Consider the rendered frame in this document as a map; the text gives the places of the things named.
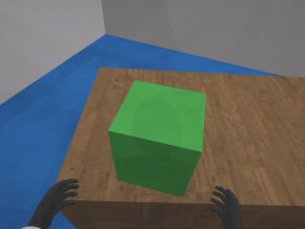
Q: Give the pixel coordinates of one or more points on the carton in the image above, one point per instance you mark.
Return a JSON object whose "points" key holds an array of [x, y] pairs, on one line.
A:
{"points": [[157, 137]]}

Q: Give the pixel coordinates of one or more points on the pedestal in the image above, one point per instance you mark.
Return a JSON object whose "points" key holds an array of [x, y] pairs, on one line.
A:
{"points": [[253, 144]]}

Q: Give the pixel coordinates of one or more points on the right robot hand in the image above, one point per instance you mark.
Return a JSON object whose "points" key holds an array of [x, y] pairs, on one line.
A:
{"points": [[231, 215]]}

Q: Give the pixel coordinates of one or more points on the left robot hand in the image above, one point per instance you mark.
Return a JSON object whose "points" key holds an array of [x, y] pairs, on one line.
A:
{"points": [[51, 203]]}

